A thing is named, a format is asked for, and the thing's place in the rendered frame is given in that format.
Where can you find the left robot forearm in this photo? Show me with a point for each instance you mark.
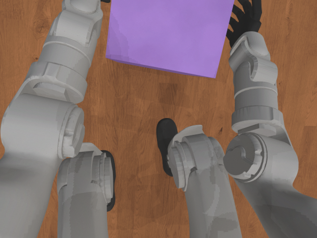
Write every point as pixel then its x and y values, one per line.
pixel 61 70

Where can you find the right robot upper arm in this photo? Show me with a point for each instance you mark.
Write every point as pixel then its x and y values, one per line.
pixel 264 170

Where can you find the right robot forearm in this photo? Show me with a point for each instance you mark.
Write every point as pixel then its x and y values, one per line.
pixel 255 89

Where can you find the right robot foot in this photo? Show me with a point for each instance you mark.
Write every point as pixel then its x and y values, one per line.
pixel 166 130

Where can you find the right robot thigh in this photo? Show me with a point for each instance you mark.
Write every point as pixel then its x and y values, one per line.
pixel 211 207

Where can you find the left robot upper arm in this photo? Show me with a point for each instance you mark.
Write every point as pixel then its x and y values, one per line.
pixel 38 133

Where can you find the carton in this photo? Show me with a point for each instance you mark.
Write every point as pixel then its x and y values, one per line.
pixel 179 36

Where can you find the robot right hand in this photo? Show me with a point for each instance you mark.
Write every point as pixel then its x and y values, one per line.
pixel 249 20

